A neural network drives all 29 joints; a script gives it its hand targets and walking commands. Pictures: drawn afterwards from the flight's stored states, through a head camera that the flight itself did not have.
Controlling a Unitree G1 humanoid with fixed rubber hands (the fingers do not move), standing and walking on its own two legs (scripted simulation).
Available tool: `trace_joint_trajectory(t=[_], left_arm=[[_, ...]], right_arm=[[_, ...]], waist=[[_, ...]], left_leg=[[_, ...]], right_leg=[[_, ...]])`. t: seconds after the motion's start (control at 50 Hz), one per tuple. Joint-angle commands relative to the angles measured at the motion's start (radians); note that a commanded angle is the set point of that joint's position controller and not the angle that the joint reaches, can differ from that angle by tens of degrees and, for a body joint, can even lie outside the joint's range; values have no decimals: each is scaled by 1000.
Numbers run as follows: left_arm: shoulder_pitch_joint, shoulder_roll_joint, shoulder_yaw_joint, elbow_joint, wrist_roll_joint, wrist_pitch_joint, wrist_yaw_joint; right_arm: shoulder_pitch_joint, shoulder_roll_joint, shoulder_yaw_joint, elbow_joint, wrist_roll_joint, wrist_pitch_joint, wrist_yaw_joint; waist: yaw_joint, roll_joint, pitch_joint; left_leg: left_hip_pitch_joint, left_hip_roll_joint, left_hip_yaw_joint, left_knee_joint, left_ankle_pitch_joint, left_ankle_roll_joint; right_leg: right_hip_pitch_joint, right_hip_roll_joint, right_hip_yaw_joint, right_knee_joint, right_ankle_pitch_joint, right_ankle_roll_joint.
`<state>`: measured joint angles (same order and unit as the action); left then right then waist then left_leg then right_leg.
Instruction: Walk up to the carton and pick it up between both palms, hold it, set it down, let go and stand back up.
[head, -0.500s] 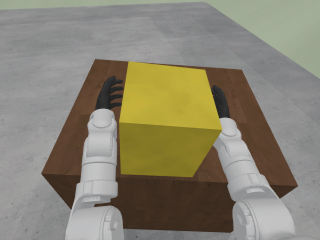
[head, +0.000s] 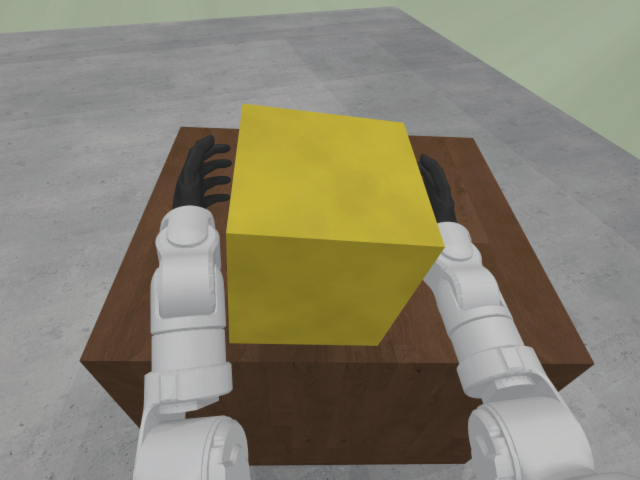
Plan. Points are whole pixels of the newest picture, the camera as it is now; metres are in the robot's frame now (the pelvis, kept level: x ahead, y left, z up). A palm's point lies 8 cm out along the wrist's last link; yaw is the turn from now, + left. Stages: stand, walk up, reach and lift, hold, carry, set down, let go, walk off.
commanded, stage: reach and lift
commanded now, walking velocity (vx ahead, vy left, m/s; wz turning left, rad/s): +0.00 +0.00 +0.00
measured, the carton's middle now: (315, 234) +0.37 -0.02 +0.11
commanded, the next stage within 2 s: hold in 0.84 s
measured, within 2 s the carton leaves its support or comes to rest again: neither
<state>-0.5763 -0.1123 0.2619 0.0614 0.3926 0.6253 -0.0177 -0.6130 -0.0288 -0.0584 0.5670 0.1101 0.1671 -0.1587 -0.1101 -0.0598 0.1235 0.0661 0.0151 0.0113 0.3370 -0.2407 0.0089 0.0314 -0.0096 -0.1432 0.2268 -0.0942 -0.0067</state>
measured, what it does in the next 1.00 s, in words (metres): stands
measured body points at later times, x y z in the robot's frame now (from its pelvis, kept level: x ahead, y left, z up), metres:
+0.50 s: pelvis -0.01 -0.01 +0.00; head -0.03 +0.02 +0.45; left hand +0.39 +0.13 +0.21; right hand +0.38 -0.17 +0.17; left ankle -0.02 +0.11 -0.75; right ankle +0.03 -0.12 -0.75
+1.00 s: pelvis -0.02 +0.00 +0.00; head -0.05 +0.02 +0.45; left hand +0.37 +0.13 +0.23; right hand +0.37 -0.16 +0.20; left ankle -0.02 +0.11 -0.75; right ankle +0.03 -0.12 -0.75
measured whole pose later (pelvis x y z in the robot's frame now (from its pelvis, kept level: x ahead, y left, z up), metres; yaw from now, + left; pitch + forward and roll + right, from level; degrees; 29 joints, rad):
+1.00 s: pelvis -0.02 +0.00 +0.00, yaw +0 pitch -11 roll -1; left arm -0.73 -0.07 0.33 0.08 0.41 0.74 -0.07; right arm -0.73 -0.01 -0.09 0.57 0.10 0.25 -0.18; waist -0.10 -0.05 0.10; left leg 0.09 0.01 0.02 0.32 -0.21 0.01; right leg 0.04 -0.01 -0.14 0.24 -0.08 -0.01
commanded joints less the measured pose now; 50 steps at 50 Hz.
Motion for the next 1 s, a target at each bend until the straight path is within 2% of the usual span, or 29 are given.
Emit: trace_joint_trajectory(t=[0.0,0.18,0.26,0.48,0.5,0.52,0.54,0.58,0.62,0.66,0.74,0.8,0.88,0.94,0.98], left_arm=[[-416,-435,-360,25,-98,27,-146],[-466,-411,-311,59,-86,51,-177],[-489,-402,-286,80,-78,56,-185],[-526,-401,-265,94,-68,75,-187],[-451,-415,-323,-6,-116,78,-186],[-445,-411,-350,-22,-136,81,-185],[-457,-423,-362,-32,-145,83,-186],[-453,-409,-327,21,-117,94,-192],[-467,-381,-290,61,-94,105,-197],[-507,-378,-284,70,-89,112,-200],[-562,-418,-320,71,-114,101,-186],[-589,-429,-335,83,-130,89,-166],[-564,-398,-287,78,-106,104,-158],[-530,-381,-267,9,-86,135,-169],[-519,-381,-274,-36,-85,156,-181]], right_arm=[[-612,447,307,-278,36,-63,93],[-654,465,288,-268,25,-36,76],[-678,470,281,-259,22,-29,75],[-718,457,272,-236,34,-27,80],[-679,508,323,-363,48,-44,61],[-691,483,344,-367,70,-33,43],[-699,491,356,-372,84,-25,32],[-669,483,342,-319,75,3,32],[-637,454,296,-256,48,26,47],[-655,447,257,-240,29,29,66],[-744,456,228,-282,23,1,84],[-780,457,222,-286,16,-9,86],[-756,458,258,-245,22,1,88],[-763,480,350,-288,86,17,72],[-774,498,406,-334,133,33,51]], waist=[[-5,61,-313],[-15,38,-303],[-10,33,-295],[-5,54,-301],[-27,28,-411],[-28,48,-428],[-35,47,-429],[-34,50,-339],[-23,50,-232],[-17,57,-193],[-25,90,-269],[-30,89,-329],[9,67,-339],[52,62,-392],[65,61,-415]], left_leg=[[-105,-37,9,-56,273,-42],[-144,-48,21,-78,202,-26],[-154,-50,26,-84,193,-24],[-117,-42,31,-73,249,-35],[-71,-47,44,-20,394,-28],[-74,-52,29,-3,421,-37],[-74,-53,28,-4,412,-42],[-103,-55,30,-26,355,-38],[-157,-40,30,-89,214,-25],[-187,-27,31,-125,143,-18],[-149,-22,24,-95,191,-37],[-105,-23,23,-75,207,-40],[-113,-23,29,-77,253,-23],[-75,-34,38,-38,417,-20],[-47,-42,42,-15,487,-20]], right_leg=[[255,49,21,44,209,25],[302,42,22,44,206,39],[307,43,19,41,189,40],[292,54,9,34,160,32],[357,53,7,58,352,37],[372,49,9,69,407,41],[364,48,8,70,410,47],[334,43,7,57,344,49],[278,39,2,33,173,42],[239,40,1,22,55,29],[229,45,-8,27,37,21],[206,51,-13,33,38,22],[256,55,-1,42,69,19],[337,61,13,57,187,17],[361,62,15,61,251,22]])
